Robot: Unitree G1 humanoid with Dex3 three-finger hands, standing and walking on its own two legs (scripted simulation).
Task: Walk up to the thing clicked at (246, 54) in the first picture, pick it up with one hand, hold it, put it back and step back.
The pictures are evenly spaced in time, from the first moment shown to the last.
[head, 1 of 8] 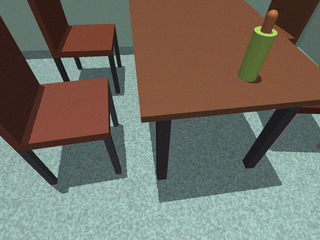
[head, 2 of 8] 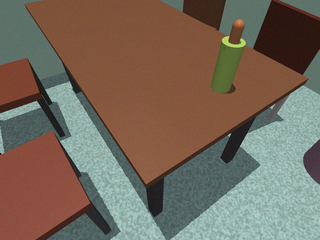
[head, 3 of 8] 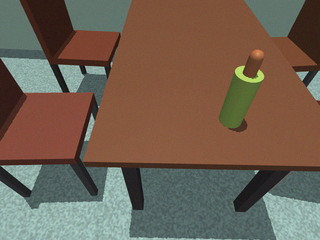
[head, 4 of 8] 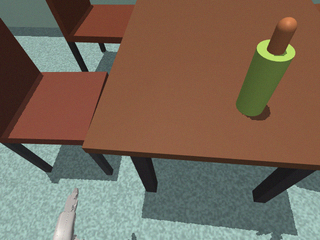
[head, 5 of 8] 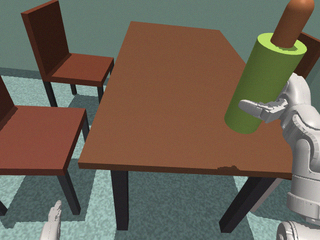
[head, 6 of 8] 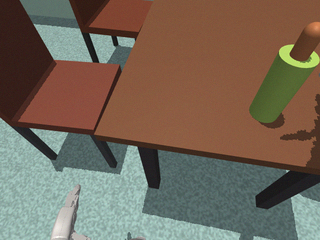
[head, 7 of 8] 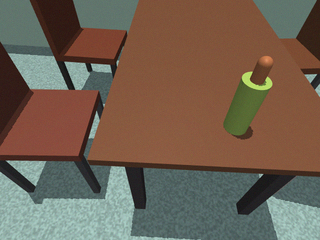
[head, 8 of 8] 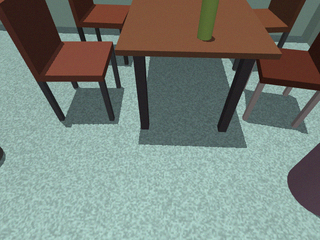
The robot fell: no
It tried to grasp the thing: yes
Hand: right
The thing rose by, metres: 0.22
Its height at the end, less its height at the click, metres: +0.00
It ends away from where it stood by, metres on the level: 0.02
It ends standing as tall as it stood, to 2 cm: yes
